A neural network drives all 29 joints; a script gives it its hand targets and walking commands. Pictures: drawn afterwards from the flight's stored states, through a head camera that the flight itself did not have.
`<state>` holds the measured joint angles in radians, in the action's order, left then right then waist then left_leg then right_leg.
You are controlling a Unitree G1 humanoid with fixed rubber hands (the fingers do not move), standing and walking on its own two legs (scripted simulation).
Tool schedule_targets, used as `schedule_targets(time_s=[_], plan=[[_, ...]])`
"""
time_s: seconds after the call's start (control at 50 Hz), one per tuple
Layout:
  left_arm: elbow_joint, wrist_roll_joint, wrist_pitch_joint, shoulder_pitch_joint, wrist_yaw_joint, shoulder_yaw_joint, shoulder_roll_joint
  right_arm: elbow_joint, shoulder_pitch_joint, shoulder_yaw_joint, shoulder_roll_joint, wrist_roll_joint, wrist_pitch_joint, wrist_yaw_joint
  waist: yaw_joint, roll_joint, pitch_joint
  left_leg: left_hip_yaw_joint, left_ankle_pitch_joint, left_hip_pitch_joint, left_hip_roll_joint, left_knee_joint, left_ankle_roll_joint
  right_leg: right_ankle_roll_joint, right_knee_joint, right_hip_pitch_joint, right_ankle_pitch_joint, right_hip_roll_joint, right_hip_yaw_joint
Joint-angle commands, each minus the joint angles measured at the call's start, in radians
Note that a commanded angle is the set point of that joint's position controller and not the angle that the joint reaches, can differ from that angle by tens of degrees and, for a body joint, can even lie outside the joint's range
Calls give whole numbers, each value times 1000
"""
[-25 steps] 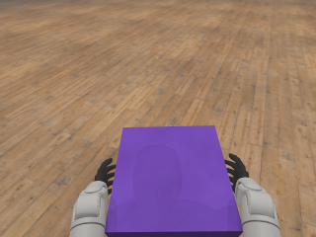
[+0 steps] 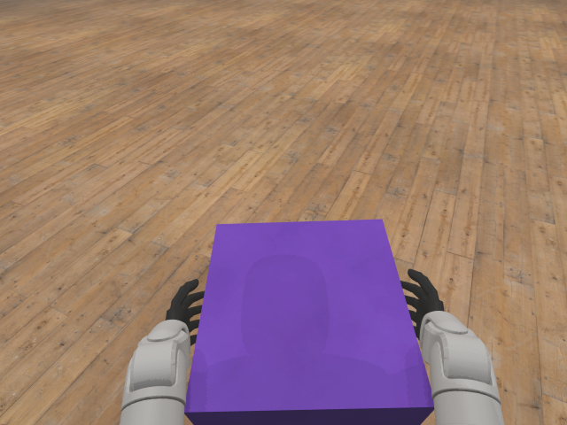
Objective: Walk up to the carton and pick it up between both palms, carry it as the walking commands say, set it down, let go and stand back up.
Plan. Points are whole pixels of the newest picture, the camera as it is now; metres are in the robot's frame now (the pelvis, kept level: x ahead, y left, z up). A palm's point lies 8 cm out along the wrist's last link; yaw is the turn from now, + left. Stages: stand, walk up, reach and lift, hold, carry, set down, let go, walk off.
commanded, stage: reach and lift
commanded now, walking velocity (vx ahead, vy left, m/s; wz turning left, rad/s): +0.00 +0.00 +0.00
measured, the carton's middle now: (302, 339) +0.30 +0.01 -0.03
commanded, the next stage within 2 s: hold in 0.52 s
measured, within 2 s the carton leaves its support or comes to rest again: neither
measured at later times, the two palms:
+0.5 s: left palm (176, 334) +0.27 +0.19 +0.03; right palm (427, 324) +0.28 -0.17 +0.04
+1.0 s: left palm (177, 338) +0.26 +0.18 +0.03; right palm (430, 329) +0.28 -0.17 +0.03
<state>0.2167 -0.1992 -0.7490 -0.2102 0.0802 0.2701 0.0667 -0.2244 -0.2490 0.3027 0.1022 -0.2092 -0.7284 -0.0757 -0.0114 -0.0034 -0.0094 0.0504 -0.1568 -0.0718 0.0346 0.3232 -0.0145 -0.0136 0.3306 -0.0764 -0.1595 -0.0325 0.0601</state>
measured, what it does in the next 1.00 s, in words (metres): stands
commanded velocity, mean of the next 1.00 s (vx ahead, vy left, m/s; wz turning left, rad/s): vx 0.00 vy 0.00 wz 0.00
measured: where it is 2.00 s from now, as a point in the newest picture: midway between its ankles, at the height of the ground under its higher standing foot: outside the picture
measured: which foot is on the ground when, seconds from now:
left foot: down 0.00-1.00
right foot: down 0.00-1.00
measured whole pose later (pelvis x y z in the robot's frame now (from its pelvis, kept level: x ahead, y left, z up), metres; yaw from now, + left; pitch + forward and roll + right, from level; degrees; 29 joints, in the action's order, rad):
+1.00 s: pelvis +0.01 +0.00 +0.00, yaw +0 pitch -5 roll +0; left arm 0.13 -0.19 -0.75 -0.12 0.07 0.24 0.08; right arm -0.15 -0.16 0.26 0.10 -0.18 -0.73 -0.08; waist -0.01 0.00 0.00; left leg 0.05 -0.16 -0.07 0.04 0.32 -0.02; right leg -0.01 0.33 -0.07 -0.17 -0.03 0.06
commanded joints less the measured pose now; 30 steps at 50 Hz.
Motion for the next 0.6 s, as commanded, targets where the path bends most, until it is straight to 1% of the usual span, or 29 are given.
schedule_targets(time_s=[0.0, 0.04, 0.1, 0.12, 0.14, 0.18, 0.22, 0.24, 0.28, 0.3, 0.36, 0.38, 0.4, 0.42, 0.44, 0.48, 0.5, 0.52, 0.54, 0.58], plan=[[-158, 238, 61, -661, 203, -643, 818, 99, -563, -654, 819, 226, 32, -203, 0, 10, 311, 27, 122, 93, 36, -33, 5, -7, -38, 52, 110, -39, 23], [-167, 241, 61, -666, 204, -647, 821, 94, -556, -657, 822, 227, 33, -206, 3, 10, 319, 26, 130, 97, 38, -30, 7, -7, -36, 48, 120, -39, 23], [-177, 243, 58, -642, 201, -652, 825, 94, -526, -657, 822, 226, 34, -207, 1, 10, 327, 29, 176, 114, 37, -29, 9, -8, -36, 54, 156, -42, 24], [-184, 240, 57, -645, 200, -652, 820, 90, -519, -657, 823, 225, 34, -207, 5, 18, 328, 28, 178, 120, 39, -28, 10, -8, -36, 47, 159, -42, 25], [-169, 241, 54, -630, 199, -645, 814, 94, -526, -656, 815, 223, 32, -207, 1, -6, 305, 30, 172, 108, 37, -29, 8, -7, -38, 41, 145, -43, 22], [-172, 241, 53, -614, 199, -654, 821, 105, -513, -660, 807, 227, 33, -206, 7, 20, 309, 30, 173, 112, 38, -30, 9, -8, -37, 46, 152, -40, 26], [-186, 240, 53, -611, 198, -655, 817, 106, -503, -656, 803, 224, 34, -205, 6, 11, 305, 32, 191, 123, 37, -28, 12, -8, -41, 35, 156, -44, 24], [-189, 240, 53, -604, 197, -659, 814, 116, -500, -661, 799, 226, 35, -204, 5, 21, 310, 33, 197, 120, 38, -28, 12, -10, -41, 45, 161, -42, 24], [-202, 239, 51, -593, 194, -661, 808, 113, -478, -662, 797, 228, 33, -203, 4, 22, 301, 30, 203, 124, 40, -29, 13, -9, -43, 42, 167, -42, 28], [-203, 237, 51, -589, 193, -659, 804, 121, -479, -667, 793, 227, 32, -202, -1, 15, 300, 35, 202, 121, 37, -29, 11, -9, -43, 46, 166, -43, 28], [-210, 237, 51, -575, 190, -663, 803, 142, -483, -674, 791, 233, 34, -200, -1, 17, 295, 34, 193, 116, 38, -30, 9, -9, -41, 43, 157, -42, 28], [-229, 244, 55, -590, 190, -672, 802, 146, -479, -677, 788, 234, 34, -200, 3, 18, 302, 35, 196, 121, 37, -28, 8, -9, -40, 40, 160, -42, 31], [-225, 241, 54, -576, 189, -673, 801, 164, -485, -686, 782, 238, 38, -199, -2, 16, 319, 36, 213, 125, 38, -27, 9, -8, -38, 48, 175, -43, 31], [-240, 248, 55, -576, 187, -678, 799, 156, -468, -691, 786, 237, 35, -195, -1, 3, 315, 35, 225, 125, 37, -25, 8, -7, -37, 52, 189, -44, 32], [-234, 249, 52, -564, 186, -680, 803, 171, -468, -694, 789, 242, 35, -193, -1, 5, 319, 34, 229, 133, 39, -22, 7, -6, -36, 50, 190, -44, 31], [-236, 245, 52, -554, 185, -679, 791, 176, -469, -693, 777, 240, 35, -191, -4, 2, 318, 32, 222, 128, 42, -25, 8, -4, -38, 51, 185, -42, 28], [-239, 247, 51, -540, 184, -686, 794, 171, -447, -697, 779, 240, 32, -189, -4, 12, 307, 33, 230, 125, 41, -25, 9, -6, -38, 52, 190, -42, 31], [-240, 246, 50, -544, 184, -687, 787, 169, -446, -691, 778, 238, 32, -187, 1, 6, 310, 33, 220, 130, 41, -23, 9, -5, -41, 46, 180, -41, 31], [-235, 244, 50, -546, 183, -678, 779, 165, -449, -688, 773, 235, 31, -187, -3, 0, 288, 33, 207, 122, 39, -27, 8, -5, -43, 36, 166, -42, 30], [-237, 244, 53, -545, 185, -683, 780, 173, -445, -692, 772, 237, 32, -186, 1, 11, 293, 30, 189, 116, 42, -25, 7, -5, -42, 42, 155, -41, 31]])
